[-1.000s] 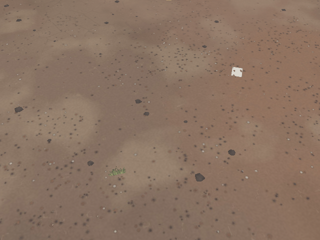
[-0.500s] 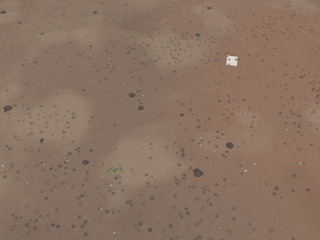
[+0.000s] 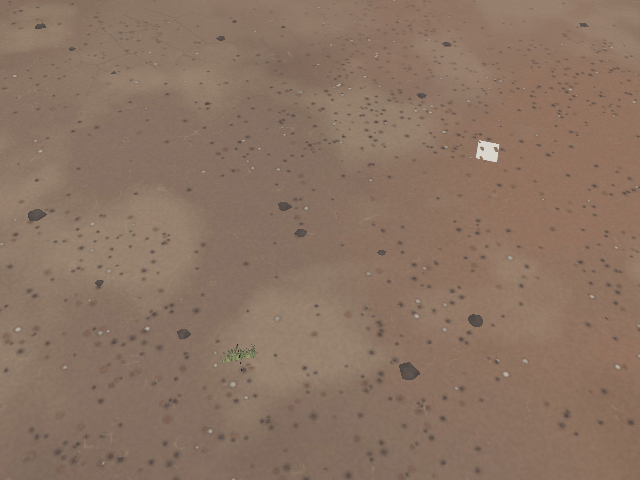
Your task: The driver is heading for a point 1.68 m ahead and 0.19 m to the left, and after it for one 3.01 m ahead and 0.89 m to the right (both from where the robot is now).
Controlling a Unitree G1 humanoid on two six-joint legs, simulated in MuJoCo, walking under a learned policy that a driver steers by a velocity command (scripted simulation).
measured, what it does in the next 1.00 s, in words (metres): walks ahead: left foot, then right foot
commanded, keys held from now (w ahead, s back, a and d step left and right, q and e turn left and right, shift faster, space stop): w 0.78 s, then no key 0.22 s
